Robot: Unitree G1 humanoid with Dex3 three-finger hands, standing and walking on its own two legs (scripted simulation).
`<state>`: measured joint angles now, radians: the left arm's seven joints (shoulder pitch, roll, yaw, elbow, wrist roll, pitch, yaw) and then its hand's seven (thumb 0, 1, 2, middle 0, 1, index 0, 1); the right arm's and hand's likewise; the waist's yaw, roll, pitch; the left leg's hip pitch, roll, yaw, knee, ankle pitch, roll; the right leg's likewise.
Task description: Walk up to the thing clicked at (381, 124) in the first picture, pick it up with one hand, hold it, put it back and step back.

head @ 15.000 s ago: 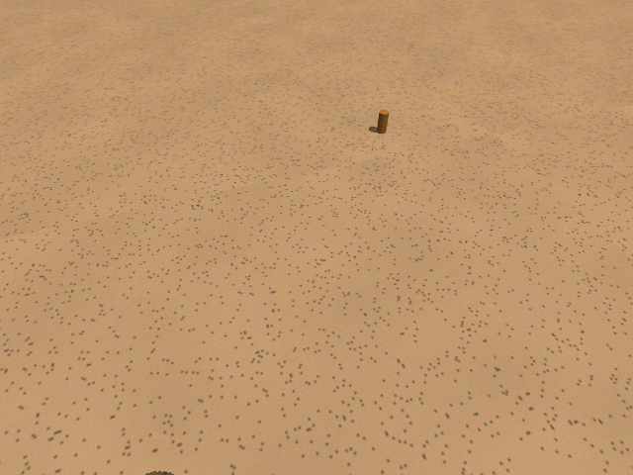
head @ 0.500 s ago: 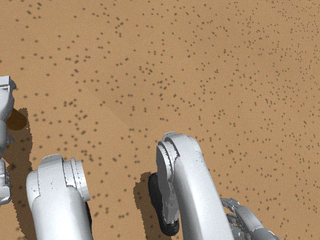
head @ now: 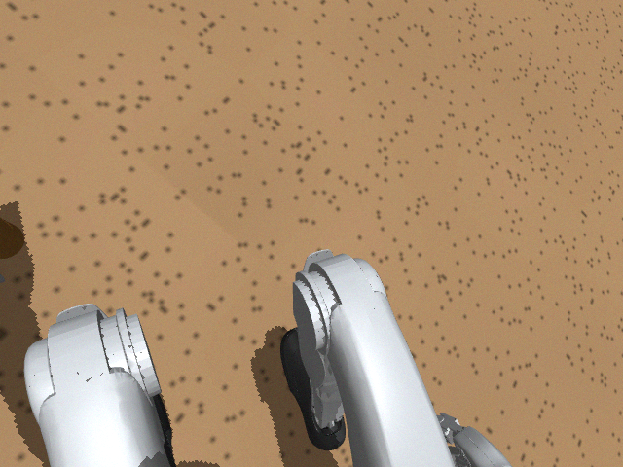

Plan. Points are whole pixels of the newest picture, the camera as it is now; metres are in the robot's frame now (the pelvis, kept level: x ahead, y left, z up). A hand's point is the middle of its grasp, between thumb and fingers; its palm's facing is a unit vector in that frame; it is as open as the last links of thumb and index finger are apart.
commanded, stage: rest palm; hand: left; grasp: from above
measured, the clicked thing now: out of the picture +0.43 +0.32 -0.24
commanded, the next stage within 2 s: close in 0.02 s
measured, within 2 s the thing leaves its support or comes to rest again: neither
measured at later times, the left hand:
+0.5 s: hand out of the picture +0.43 +0.32 -0.21, palm faces -0.43 -0.15 -0.89, open 12.0 cm
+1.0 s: hand out of the picture +0.42 +0.32 -0.21, palm faces -0.42 -0.15 -0.89, open 9.6 cm
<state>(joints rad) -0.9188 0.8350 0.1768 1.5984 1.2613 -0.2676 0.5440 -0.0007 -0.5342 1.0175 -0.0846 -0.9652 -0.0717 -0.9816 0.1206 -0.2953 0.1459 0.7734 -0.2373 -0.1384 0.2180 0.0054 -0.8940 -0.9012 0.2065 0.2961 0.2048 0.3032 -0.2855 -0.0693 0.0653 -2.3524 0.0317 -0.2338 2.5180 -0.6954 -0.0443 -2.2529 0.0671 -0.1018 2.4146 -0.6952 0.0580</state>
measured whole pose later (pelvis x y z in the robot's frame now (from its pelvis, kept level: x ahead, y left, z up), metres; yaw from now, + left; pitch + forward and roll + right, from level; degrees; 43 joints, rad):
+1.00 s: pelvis +0.00 +0.00 +0.00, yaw -1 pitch +27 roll -11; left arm -0.96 0.89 0.15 1.73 1.29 -0.25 0.62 0.00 0.07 0.70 -0.53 -0.81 -0.56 -0.78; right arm 0.10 -0.31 0.20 0.76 -0.28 -0.19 0.24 0.01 -0.90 -0.90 0.20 0.30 0.20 0.30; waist -0.31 -0.08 0.07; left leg -2.36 0.03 -0.25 2.54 -0.69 -0.03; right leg -2.24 0.08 -0.12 2.42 -0.68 0.07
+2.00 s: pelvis +0.00 +0.00 +0.01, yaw +1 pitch +31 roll -10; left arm -0.81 0.74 0.15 1.38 1.23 -0.18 0.51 0.02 0.19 0.63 -0.82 -0.76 -0.72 -0.73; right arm 0.13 -0.29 0.09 0.76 -0.20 -0.15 0.25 0.01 -0.92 -0.91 0.20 0.30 0.20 0.30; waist -0.25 -0.04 -0.01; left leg -2.35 0.03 -0.21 2.48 -0.70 -0.04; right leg -2.25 0.06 -0.09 2.39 -0.71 0.05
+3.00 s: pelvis -0.01 +0.00 +0.10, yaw +5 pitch +34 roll -7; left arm -0.73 0.63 0.02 1.08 1.12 -0.12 0.17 0.01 0.16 0.60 -0.93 -0.64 -0.80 -0.62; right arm 0.20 -0.26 0.00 0.71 -0.04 -0.01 0.10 0.01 -0.93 -0.91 0.21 0.30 0.20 0.30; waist -0.16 0.03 -0.15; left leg -2.12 0.03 -0.12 2.16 -0.63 -0.01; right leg -2.04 0.02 -0.04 2.11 -0.66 0.05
